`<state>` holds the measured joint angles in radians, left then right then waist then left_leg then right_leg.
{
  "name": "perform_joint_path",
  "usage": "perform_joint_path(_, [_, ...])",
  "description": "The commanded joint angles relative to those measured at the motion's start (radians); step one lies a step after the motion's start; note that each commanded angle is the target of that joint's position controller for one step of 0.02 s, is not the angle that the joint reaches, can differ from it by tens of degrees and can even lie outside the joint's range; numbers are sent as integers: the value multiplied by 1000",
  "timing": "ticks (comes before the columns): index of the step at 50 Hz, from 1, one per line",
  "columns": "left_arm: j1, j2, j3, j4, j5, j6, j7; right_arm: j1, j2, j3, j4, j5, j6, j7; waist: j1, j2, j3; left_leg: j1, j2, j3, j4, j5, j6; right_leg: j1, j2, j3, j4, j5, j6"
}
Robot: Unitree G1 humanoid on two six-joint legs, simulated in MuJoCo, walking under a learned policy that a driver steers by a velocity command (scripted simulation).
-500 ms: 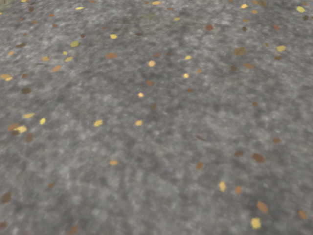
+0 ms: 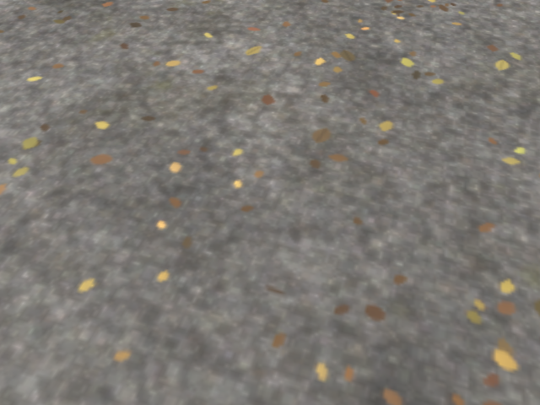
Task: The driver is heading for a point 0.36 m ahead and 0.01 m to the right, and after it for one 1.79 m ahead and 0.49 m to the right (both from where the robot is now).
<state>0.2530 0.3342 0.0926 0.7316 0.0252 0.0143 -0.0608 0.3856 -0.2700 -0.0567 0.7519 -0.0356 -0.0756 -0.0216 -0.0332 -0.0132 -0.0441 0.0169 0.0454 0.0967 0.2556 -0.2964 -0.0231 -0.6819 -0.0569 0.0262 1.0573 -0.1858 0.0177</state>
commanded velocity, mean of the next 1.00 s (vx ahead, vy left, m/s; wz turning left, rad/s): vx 0.37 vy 0.00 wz -0.02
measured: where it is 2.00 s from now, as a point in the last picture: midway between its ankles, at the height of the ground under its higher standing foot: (395, 392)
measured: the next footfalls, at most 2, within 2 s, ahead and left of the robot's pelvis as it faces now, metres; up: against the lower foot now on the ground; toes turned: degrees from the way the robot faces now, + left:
right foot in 0.20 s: +0.25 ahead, -0.19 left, +0.00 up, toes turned -16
left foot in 0.64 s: +0.55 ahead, -0.13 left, +0.00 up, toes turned +2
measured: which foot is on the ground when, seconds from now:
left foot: down 0.00-0.20, up 0.22-0.62, down 0.64-1.00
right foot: up 0.00-0.18, down 0.20-0.64, up 0.66-1.00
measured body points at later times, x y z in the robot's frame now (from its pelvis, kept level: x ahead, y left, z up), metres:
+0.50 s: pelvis +0.29 -0.16 +0.00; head +0.32 -0.17 +0.45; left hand +0.39 +0.10 -0.12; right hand +0.38 -0.44 -0.12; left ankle +0.44 -0.02 -0.67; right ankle +0.21 -0.18 -0.74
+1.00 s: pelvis +0.46 -0.22 -0.01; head +0.49 -0.22 +0.44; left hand +0.61 +0.04 -0.12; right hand +0.61 -0.48 -0.10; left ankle +0.51 -0.14 -0.74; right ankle +0.47 -0.38 -0.70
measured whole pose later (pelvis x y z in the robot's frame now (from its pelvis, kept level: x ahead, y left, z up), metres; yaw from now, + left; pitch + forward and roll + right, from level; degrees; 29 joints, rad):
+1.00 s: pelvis +0.46 -0.22 -0.01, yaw -3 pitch +1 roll +1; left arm 0.16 0.26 0.05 0.71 -0.03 0.06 0.02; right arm 0.13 -0.23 -0.05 0.66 -0.03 0.01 -0.05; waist -0.01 -0.02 0.05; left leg -0.32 -0.03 0.12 0.47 -0.18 0.08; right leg -0.50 -0.10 0.03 0.92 -0.38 0.09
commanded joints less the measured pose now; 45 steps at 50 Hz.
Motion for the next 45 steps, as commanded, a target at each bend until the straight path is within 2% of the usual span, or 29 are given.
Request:
perform_joint_path(1, [-195, 33, -3, -141, 13, 12, -56, -39, -163, -44, -46, -14, -17, 5, -15, 151, 172, -81, 247, -66, -211, -148, 128, -144, -49, -23, -54, 58, -11])
perform_joint_path(6, [-278, 33, -20, -184, 11, 13, -57, -13, -191, -55, -1, -17, -13, 5, -24, 126, 209, -2, 276, 82, -197, -41, 110, -57, -51, -134, -239, -53, -120])
perform_joint_path(8, [-197, 43, -18, -165, 13, 9, -35, 16, -211, -53, 24, -9, -5, 8, 21, 125, 141, -15, 280, 139, -13, 505, 116, 168, 53, -200, -287, -186, -183])
perform_joint_path(9, [2, 55, -5, -106, 10, -4, -18, 12, -226, -50, 40, -5, 2, 12, 127, 106, 47, -74, 272, 166, 235, 837, 126, 420, 138, -213, -324, -189, -208])
perform_joint_path(10, [266, 109, 24, -18, 12, -18, -2, -2, -213, -37, 34, 0, 2, 12, 260, 18, -91, -258, 219, 178, 569, 819, 112, 782, 165, -151, -394, -146, -211])
perform_joint_path(11, [311, 270, 51, -6, 23, -30, 19, 28, -29, 13, -36, 10, -2, 35, 206, -364, -175, -662, 78, 140, 976, -66, 70, 1048, -173, 370, -611, -631, -238])
perform_joint_path(12, [331, 298, 51, -49, -2, -39, 35, -41, -86, 1, -64, 20, -17, 38, 233, -315, -338, -726, -49, -149, 1198, -257, 74, 1038, -307, 819, -854, -704, -231])
perform_joint_path(13, [279, 257, 42, -21, 29, -45, 46, -148, -127, -10, -69, 43, -18, 35, 223, -124, -164, -815, -40, -228, 1259, -116, 94, 941, -322, 652, -850, -430, -188])
perform_joint_path(14, [216, 199, 26, -16, 37, -58, 57, -118, -98, 0, -46, 53, -22, 27, 155, -31, -30, -775, -3, -229, 1204, -28, 97, 762, -331, 463, -768, -45, -183])
perform_joint_path(15, [123, 123, 1, -21, 35, -71, 51, -73, -92, 1, -2, 40, -13, 28, 79, 34, 24, -671, 45, -216, 1100, 19, 88, 618, -273, 305, -738, 230, -151])
perform_joint_path(16, [52, 45, -14, -44, -39, -100, 43, -44, -147, -31, 9, 108, -20, 11, 68, -76, -7, -663, 86, -262, 1073, 36, 69, 624, -231, 183, -741, 364, -142])
perform_joint_path(17, [27, 28, -20, -33, -40, -118, 42, -19, -148, -34, 24, 116, -10, 10, 39, -132, -14, -609, 96, -267, 1048, 62, 59, 592, -222, 120, -741, 514, -120])
perform_joint_path(18, [2, 16, -19, -27, -32, -131, 47, -2, -128, -36, 39, 104, 7, 12, 16, -108, -2, -589, 92, -257, 1011, 73, 45, 572, -207, 52, -760, 618, -102])
perform_joint_path(21, [-98, 44, -8, -40, -2, -136, 82, -41, -60, -30, 26, 79, 35, 22, -29, -52, 69, -580, 35, -154, 869, 217, 34, 495, -122, -133, -848, 700, -44])
perform_joint_path(23, [-147, 35, -12, -60, -7, -125, 108, -74, -45, -27, 5, 63, 31, 32, -32, -70, 102, -544, 5, -66, 704, 342, 24, 452, -66, -257, -848, 742, -27])
perform_joint_path(25, [-117, 46, -11, -59, -23, -100, 135, -123, -31, -24, -14, 59, 24, 49, 2, -52, 94, -517, -29, 10, 524, 443, 17, 504, -53, -295, -788, 762, -8])
perform_joint_path(28, [-91, 91, 1, -59, -32, -54, 163, -59, -58, -35, -29, 57, 38, 79, -14, -69, 6, -434, -86, 86, 436, 427, 25, 633, -110, -309, -619, 1006, -7])
perform_joint_path(30, [-176, 99, 10, -94, -47, -33, 159, 103, -135, -66, -21, 65, 68, 74, -105, -114, -53, -274, -107, 75, 454, 299, 76, 613, -139, -300, -451, 1121, -3])
perform_joint_path(31, [-248, 77, 7, -123, -56, -31, 145, 267, -194, -92, 7, 65, 78, 59, -189, -67, -95, -105, -103, 15, 389, 292, 127, 531, -121, -273, -225, 983, -1])
perform_joint_path(32, [-331, 4, -14, -144, -64, -37, 110, 330, -172, -89, 32, 64, 77, 37, -236, 140, -7, -27, -60, -75, 182, 506, 184, 396, 22, -258, 120, 209, 17])
perform_joint_path(33, [-224, -128, -40, -161, -33, -48, 78, 166, -166, -65, -13, 17, 49, 24, -43, 396, 88, -3, 30, -378, 286, 1032, 300, 85, 225, -134, 493, -500, 60])
perform_joint_path(34, [37, -74, -45, -131, -32, -65, 57, 15, -227, -58, -116, -32, 13, 25, 75, 307, -202, 36, 275, -802, 148, 885, 495, 63, 214, 133, 636, -490, 60])
perform_joint_path(35, [5, 64, -23, -112, -52, -66, 51, -123, -218, -64, -185, -13, 9, 28, 67, 92, -188, -61, 311, -796, 45, 543, 488, 77, 162, 145, 570, -399, 14])
perform_joint_path(36, [-56, 95, -8, -108, -51, -52, 58, -194, -153, -43, -192, 27, 14, 27, 92, -93, -61, -211, 285, -675, 23, 304, 418, 66, 95, 102, 470, -328, 0])
perform_joint_path(37, [-78, 77, -10, -96, -42, -26, 73, -203, -97, -20, -182, 46, 14, 27, 90, -159, -44, -318, 261, -602, 16, 180, 364, 129, 40, 89, 380, -294, 0])
perform_joint_path(39, [-78, 20, -21, -71, -45, 7, 82, -195, -51, 2, -143, 17, 14, 20, 75, -46, 0, -455, 139, -386, -1, 199, 294, 280, -2, 74, 165, -210, 21])
perform_joint_path(41, [-96, -21, -35, -66, -47, 6, 89, -150, -65, -5, -111, -11, 16, 2, 39, 56, -23, -389, 104, -229, 39, 454, 286, 309, -10, 52, -26, -197, 46])
perform_joint_path(43, [-152, -1, -34, -93, -51, 4, 93, -112, -146, -36, -105, -6, 36, -13, -5, 83, -81, -251, 144, -199, 77, 565, 301, 257, -8, 19, -90, -196, 64])
perform_joint_path(45, [-169, 29, -24, -108, -61, 16, 93, -123, -161, -47, -119, 5, 67, -27, -23, 85, -112, -174, 200, -218, 67, 438, 311, 203, -25, 8, -92, -184, 78])
Keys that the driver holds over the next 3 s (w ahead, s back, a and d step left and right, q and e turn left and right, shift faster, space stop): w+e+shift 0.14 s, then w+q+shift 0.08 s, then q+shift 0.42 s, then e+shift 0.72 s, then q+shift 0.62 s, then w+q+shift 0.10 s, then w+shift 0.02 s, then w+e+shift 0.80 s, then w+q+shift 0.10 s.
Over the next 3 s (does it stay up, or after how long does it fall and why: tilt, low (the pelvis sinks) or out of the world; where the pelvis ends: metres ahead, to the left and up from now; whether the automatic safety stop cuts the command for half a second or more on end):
stays up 1.05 -0.37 -0.03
